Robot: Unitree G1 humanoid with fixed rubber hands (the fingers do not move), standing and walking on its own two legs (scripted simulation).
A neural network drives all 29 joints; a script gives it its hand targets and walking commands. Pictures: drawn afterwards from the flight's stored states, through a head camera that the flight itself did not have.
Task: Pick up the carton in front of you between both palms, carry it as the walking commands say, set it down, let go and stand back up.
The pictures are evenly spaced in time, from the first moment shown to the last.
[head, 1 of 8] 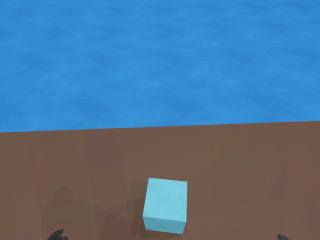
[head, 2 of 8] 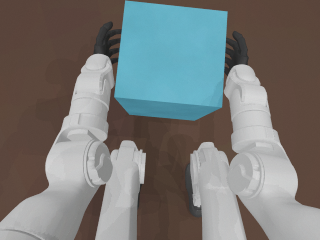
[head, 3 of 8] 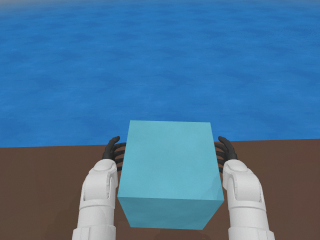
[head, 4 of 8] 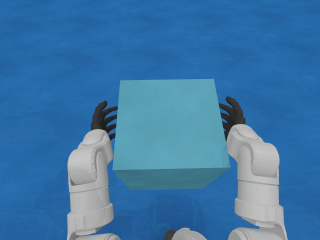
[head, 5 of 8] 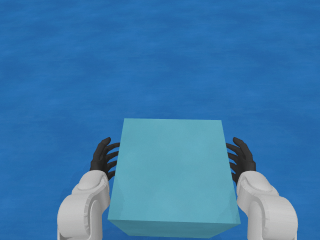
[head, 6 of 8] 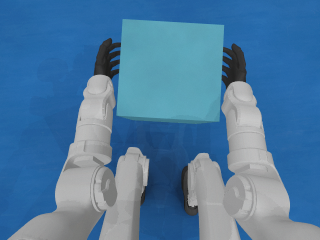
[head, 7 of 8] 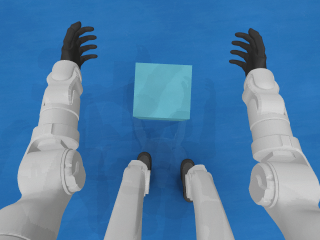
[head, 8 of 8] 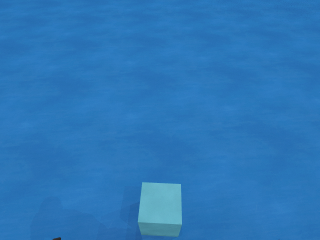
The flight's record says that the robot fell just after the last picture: no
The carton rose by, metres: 0.70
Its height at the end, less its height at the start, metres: -0.13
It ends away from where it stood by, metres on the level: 3.27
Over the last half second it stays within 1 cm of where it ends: yes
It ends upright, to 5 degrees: yes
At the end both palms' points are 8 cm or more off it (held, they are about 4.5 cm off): yes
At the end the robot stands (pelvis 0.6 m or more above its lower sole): yes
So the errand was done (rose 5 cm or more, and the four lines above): yes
